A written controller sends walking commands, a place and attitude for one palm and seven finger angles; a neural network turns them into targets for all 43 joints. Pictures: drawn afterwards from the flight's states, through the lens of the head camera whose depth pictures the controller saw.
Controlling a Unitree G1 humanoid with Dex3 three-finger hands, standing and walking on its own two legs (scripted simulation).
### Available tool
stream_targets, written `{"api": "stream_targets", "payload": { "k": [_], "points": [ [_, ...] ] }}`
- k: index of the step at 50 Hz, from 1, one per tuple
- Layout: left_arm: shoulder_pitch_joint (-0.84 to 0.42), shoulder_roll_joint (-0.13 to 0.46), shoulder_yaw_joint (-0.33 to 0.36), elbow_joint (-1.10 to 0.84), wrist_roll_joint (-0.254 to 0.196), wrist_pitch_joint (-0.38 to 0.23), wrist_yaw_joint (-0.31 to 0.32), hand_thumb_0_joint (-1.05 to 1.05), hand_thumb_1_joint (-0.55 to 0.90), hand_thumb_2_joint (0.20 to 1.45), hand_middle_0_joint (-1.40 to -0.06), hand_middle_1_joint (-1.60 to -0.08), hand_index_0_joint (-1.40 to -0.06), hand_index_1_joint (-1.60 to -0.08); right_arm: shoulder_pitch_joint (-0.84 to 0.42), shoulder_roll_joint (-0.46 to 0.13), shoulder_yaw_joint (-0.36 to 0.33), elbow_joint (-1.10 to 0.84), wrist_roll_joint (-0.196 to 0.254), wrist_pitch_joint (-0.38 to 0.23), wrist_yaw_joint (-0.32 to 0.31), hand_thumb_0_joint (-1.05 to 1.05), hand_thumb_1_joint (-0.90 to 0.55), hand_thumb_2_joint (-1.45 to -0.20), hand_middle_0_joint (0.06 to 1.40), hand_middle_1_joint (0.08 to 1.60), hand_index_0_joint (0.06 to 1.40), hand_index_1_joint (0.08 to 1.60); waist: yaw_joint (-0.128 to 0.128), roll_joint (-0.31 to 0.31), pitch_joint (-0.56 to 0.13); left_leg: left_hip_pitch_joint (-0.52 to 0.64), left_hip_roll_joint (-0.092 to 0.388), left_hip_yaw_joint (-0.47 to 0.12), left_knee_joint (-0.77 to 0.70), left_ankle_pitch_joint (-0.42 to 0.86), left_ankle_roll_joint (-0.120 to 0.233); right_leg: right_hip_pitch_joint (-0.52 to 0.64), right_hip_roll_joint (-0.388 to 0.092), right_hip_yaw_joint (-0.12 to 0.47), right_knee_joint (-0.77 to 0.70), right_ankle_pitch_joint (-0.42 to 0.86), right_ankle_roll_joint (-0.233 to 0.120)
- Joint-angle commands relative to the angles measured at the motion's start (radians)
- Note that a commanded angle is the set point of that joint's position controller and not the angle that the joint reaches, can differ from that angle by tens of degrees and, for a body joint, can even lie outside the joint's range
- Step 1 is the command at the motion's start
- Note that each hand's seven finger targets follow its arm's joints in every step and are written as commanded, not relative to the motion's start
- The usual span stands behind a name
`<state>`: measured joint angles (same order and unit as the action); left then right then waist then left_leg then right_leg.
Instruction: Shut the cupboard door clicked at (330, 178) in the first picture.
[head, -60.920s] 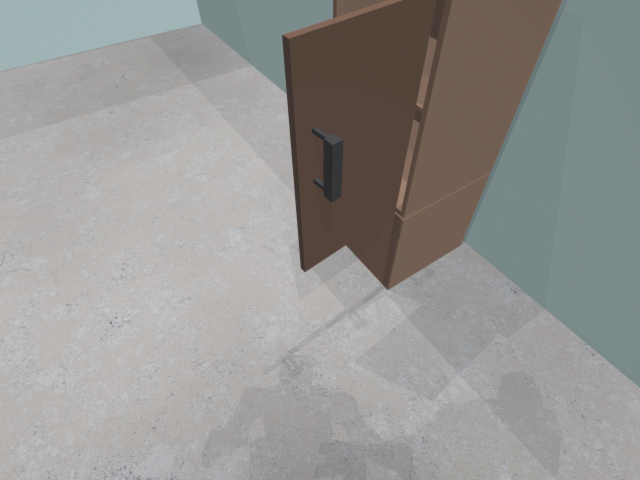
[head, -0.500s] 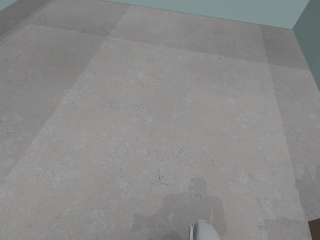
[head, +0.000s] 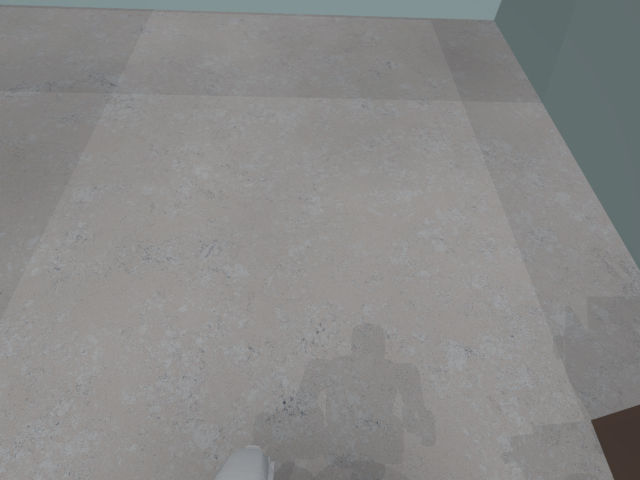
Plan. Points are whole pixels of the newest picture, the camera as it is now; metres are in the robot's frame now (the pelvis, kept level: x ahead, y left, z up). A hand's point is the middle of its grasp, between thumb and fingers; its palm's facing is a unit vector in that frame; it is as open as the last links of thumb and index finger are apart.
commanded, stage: turn to face it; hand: left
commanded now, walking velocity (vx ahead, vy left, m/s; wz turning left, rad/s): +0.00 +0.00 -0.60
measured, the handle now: out of the picture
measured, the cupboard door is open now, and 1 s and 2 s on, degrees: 12 12 12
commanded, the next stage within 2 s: take the last steps up to it in 1.94 s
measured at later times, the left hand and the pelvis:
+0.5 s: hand (193, 397) +0.24 +0.20 -0.15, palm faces -0.32 -0.90 -0.29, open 7.4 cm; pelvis +0.05 +0.03 -0.01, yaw -20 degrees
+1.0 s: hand (224, 373) +0.28 +0.17 -0.16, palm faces -0.55 -0.81 -0.19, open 7.4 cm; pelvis +0.08 +0.05 +0.00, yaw -36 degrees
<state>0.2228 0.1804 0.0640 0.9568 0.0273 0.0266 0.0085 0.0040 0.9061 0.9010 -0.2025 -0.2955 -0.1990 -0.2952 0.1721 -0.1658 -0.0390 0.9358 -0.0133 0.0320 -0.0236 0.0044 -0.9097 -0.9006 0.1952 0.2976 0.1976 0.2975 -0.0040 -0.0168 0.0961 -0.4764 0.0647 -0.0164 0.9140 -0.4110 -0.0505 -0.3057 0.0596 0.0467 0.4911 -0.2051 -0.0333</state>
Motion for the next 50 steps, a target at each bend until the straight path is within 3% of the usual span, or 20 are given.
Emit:
{"api": "stream_targets", "payload": {
  "k": [1,3,4,5,6,11,19,22,23,24,25,27,30,38,39,40,41,44,46,50],
  "points": [
    [-0.016,0.201,0.061,-0.101,0.001,-0.011,0.0,0.0,0.9,0.9,-0.2,-0.3,-0.2,-0.3,0.087,-0.087,-0.018,-0.058,0.007,-0.025,-0.013,0.0,-0.9,-0.9,0.2,0.3,0.2,0.3,-0.009,-0.13,-0.154,0.158,-0.052,0.043,-0.204,0.073,-0.01,0.036,-0.218,0.253,-0.078,0.329,-0.121],
    [-0.047,0.186,0.06,-0.116,-0.007,-0.003,-0.001,0.0,0.9,0.9,-0.2,-0.3,-0.2,-0.3,0.133,-0.117,-0.024,-0.053,0.007,-0.038,-0.017,0.0,-0.9,-0.9,0.2,0.3,0.2,0.3,-0.044,-0.115,-0.152,0.332,-0.039,0.035,-0.41,0.188,-0.006,-0.076,-0.181,0.25,-0.017,0.224,-0.066],
    [-0.039,0.141,0.051,-0.132,-0.012,0.001,-0.002,0.0,0.9,0.9,-0.2,-0.3,-0.2,-0.3,0.161,-0.174,-0.033,-0.052,0.002,-0.049,-0.018,0.0,-0.9,-0.9,0.2,0.3,0.2,0.3,-0.048,0.05,-0.173,0.413,0.096,-0.103,-0.543,0.23,0.032,-0.157,-0.086,0.176,0.096,0.041,-0.016],
    [-0.008,0.094,0.042,-0.15,-0.021,0.004,-0.011,0.0,0.9,0.9,-0.2,-0.3,-0.2,-0.3,0.159,-0.272,-0.048,-0.071,-0.015,-0.05,-0.02,0.0,-0.9,-0.9,0.2,0.3,0.2,0.3,-0.039,0.334,-0.163,0.451,0.347,-0.332,-0.617,0.366,0.147,-0.281,0.028,0.024,0.321,-0.335,0.044],
    [-0.041,0.132,0.043,-0.163,-0.01,0.005,-0.015,0.0,0.9,0.9,-0.2,-0.3,-0.2,-0.3,0.155,-0.279,-0.051,-0.082,-0.02,-0.043,-0.023,0.0,-0.9,-0.9,0.2,0.3,0.2,0.3,-0.056,0.258,-0.135,0.364,0.431,-0.371,-0.635,0.387,0.23,-0.273,-0.014,-0.007,0.522,-0.43,0.058],
    [-0.029,0.125,0.045,-0.143,-0.01,0.023,-0.042,0.0,0.9,0.9,-0.2,-0.3,-0.2,-0.3,0.026,-0.215,-0.029,-0.125,-0.021,-0.041,-0.021,0.0,-0.9,-0.9,0.2,0.3,0.2,0.3,0.009,0.188,-0.119,0.35,0.269,-0.031,-0.557,0.643,0.186,-0.238,-0.092,-0.057,0.628,-0.266,0.097],
    [-0.108,0.123,0.027,-0.179,-0.005,0.018,-0.047,0.0,0.9,0.9,-0.2,-0.3,-0.2,-0.3,0.087,-0.256,-0.055,-0.09,-0.017,-0.029,-0.005,0.0,-0.9,-0.9,0.2,0.3,0.2,0.3,-0.036,0.237,-0.125,0.412,0.291,0.088,-0.479,0.718,0.168,-0.1,-0.07,-0.147,0.272,-0.226,0.072],
    [-0.03,0.15,0.032,-0.158,-0.006,0.008,-0.044,0.0,0.9,0.9,-0.2,-0.3,-0.2,-0.3,0.052,-0.276,-0.06,-0.096,-0.01,-0.023,0.0,0.0,-0.9,-0.9,0.2,0.3,0.2,0.3,0.017,0.193,-0.146,0.327,0.266,0.146,-0.353,0.618,0.101,0.09,-0.057,-0.165,0.031,-0.027,0.044],
    [0.037,0.2,0.042,-0.139,-0.002,0.0,-0.038,0.0,0.9,0.9,-0.2,-0.3,-0.2,-0.3,0.046,-0.26,-0.059,-0.105,-0.003,-0.023,0.006,0.0,-0.9,-0.9,0.2,0.3,0.2,0.3,0.05,0.087,-0.17,0.217,0.218,0.183,-0.22,0.496,0.052,0.243,-0.117,-0.089,-0.065,0.136,0.015],
    [0.101,0.308,0.06,-0.122,0.006,-0.013,-0.023,0.0,0.9,0.9,-0.2,-0.3,-0.2,-0.3,0.023,-0.178,-0.04,-0.145,0.003,-0.02,0.013,0.0,-0.9,-0.9,0.2,0.3,0.2,0.3,0.083,-0.218,-0.191,-0.044,0.076,0.245,0.006,0.002,-0.01,0.417,-0.361,0.229,-0.113,0.481,-0.084],
    [0.139,0.344,0.06,-0.106,-0.009,-0.012,-0.011,0.0,0.9,0.9,-0.2,-0.3,-0.2,-0.3,-0.022,-0.179,-0.029,-0.172,0.004,-0.009,0.003,0.0,-0.9,-0.9,0.2,0.3,0.2,0.3,0.104,-0.218,-0.179,-0.116,0.021,0.122,0.173,-0.25,-0.021,0.352,-0.473,0.313,-0.098,0.724,-0.189],
    [0.053,0.308,0.063,-0.126,-0.006,-0.007,0.008,0.0,0.9,0.9,-0.2,-0.3,-0.2,-0.3,-0.041,-0.188,-0.028,-0.162,0.005,-0.007,-0.011,0.0,-0.9,-0.9,0.2,0.3,0.2,0.3,0.07,-0.268,-0.15,-0.201,0.045,0.003,0.29,-0.171,-0.02,0.313,-0.414,0.322,-0.108,0.566,-0.211],
    [-0.08,0.254,0.043,-0.172,-0.002,-0.001,0.007,0.0,0.9,0.9,-0.2,-0.3,-0.2,-0.3,0.018,-0.18,-0.027,-0.117,0.0,-0.001,0.002,0.0,-0.9,-0.9,0.2,0.3,0.2,0.3,0.002,-0.139,-0.15,-0.055,0.048,0.032,0.188,-0.029,-0.036,0.172,-0.308,0.151,-0.099,0.413,-0.147],
    [-0.117,0.252,0.053,-0.165,-0.006,0.014,-0.007,0.0,0.9,0.9,-0.2,-0.3,-0.2,-0.3,0.143,-0.166,-0.024,-0.092,0.005,-0.022,-0.006,0.0,-0.9,-0.9,0.2,0.3,0.2,0.3,-0.042,-0.123,-0.134,0.248,-0.026,0.077,-0.381,0.159,-0.022,-0.003,-0.228,0.223,-0.015,0.212,-0.08],
    [-0.113,0.215,0.044,-0.168,-0.013,0.02,-0.01,0.0,0.9,0.9,-0.2,-0.3,-0.2,-0.3,0.174,-0.201,-0.03,-0.083,0.002,-0.031,-0.007,0.0,-0.9,-0.9,0.2,0.3,0.2,0.3,-0.052,-0.009,-0.15,0.337,0.033,0.008,-0.522,0.197,-0.002,-0.069,-0.16,0.171,0.066,0.089,-0.031],
    [-0.074,0.149,0.035,-0.187,-0.022,0.027,-0.018,0.0,0.9,0.9,-0.2,-0.3,-0.2,-0.3,0.196,-0.299,-0.044,-0.088,-0.016,-0.04,-0.01,0.0,-0.9,-0.9,0.2,0.3,0.2,0.3,-0.045,0.284,-0.161,0.41,0.265,-0.244,-0.615,0.255,0.09,-0.215,-0.016,0.045,0.27,-0.216,0.033],
    [-0.085,0.15,0.03,-0.204,-0.016,0.022,-0.024,0.0,0.9,0.9,-0.2,-0.3,-0.2,-0.3,0.209,-0.339,-0.049,-0.104,-0.019,-0.036,-0.014,0.0,-0.9,-0.9,0.2,0.3,0.2,0.3,-0.055,0.323,-0.153,0.348,0.415,-0.36,-0.645,0.317,0.191,-0.234,-0.011,-0.026,0.489,-0.433,0.052],
    [-0.096,0.171,0.047,-0.17,-0.004,0.026,-0.043,0.0,0.9,0.9,-0.2,-0.3,-0.2,-0.3,0.065,-0.264,-0.029,-0.133,-0.02,-0.043,-0.019,0.0,-0.9,-0.9,0.2,0.3,0.2,0.3,0.001,0.23,-0.082,0.257,0.337,-0.184,-0.629,0.354,0.191,-0.254,-0.092,-0.018,0.697,-0.315,0.076],
    [-0.1,0.14,0.038,-0.166,-0.009,0.032,-0.051,0.0,0.9,0.9,-0.2,-0.3,-0.2,-0.3,0.067,-0.247,-0.028,-0.124,-0.023,-0.04,-0.021,0.0,-0.9,-0.9,0.2,0.3,0.2,0.3,-0.001,0.192,-0.095,0.321,0.285,-0.04,-0.582,0.507,0.174,-0.232,-0.098,-0.056,0.616,-0.28,0.089],
    [-0.134,0.112,0.027,-0.171,-0.011,0.031,-0.052,0.0,0.9,0.9,-0.2,-0.3,-0.2,-0.3,0.135,-0.249,-0.043,-0.087,-0.019,-0.035,-0.016,0.0,-0.9,-0.9,0.2,0.3,0.2,0.3,-0.041,0.21,-0.139,0.394,0.291,0.055,-0.53,0.621,0.179,-0.154,-0.086,-0.107,0.423,-0.271,0.084]
  ]
}}
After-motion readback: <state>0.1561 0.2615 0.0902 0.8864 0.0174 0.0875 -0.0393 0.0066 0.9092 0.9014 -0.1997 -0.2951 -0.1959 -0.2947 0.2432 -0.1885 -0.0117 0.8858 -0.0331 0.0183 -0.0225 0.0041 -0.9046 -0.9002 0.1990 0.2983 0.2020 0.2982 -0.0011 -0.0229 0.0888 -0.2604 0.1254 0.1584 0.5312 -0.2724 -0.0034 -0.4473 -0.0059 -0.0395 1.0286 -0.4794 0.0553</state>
